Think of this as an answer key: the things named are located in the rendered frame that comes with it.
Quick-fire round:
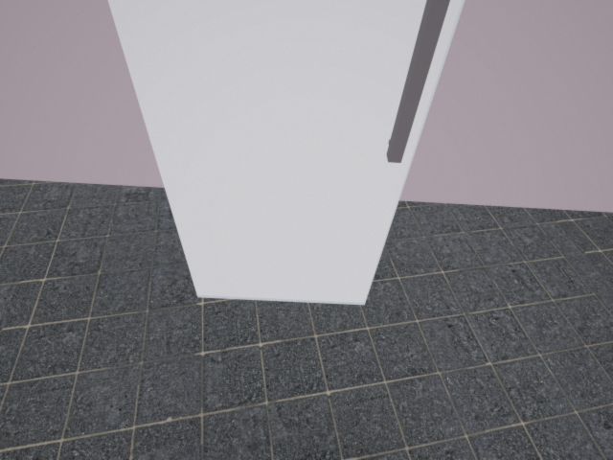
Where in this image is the fridge door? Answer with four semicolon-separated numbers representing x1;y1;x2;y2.
108;0;462;303

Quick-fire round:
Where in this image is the handle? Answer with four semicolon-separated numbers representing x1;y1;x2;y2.
387;0;450;163

